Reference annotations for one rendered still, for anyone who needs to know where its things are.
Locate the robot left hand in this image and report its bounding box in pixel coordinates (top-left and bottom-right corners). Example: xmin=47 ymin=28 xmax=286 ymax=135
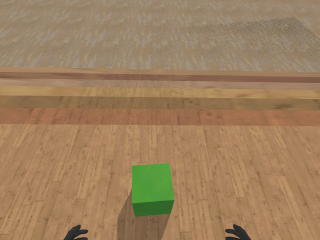
xmin=64 ymin=224 xmax=88 ymax=240

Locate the carton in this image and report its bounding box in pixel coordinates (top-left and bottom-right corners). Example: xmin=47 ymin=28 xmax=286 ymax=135
xmin=132 ymin=163 xmax=175 ymax=217

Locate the robot right hand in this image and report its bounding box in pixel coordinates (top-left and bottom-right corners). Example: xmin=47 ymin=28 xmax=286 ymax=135
xmin=225 ymin=224 xmax=251 ymax=240

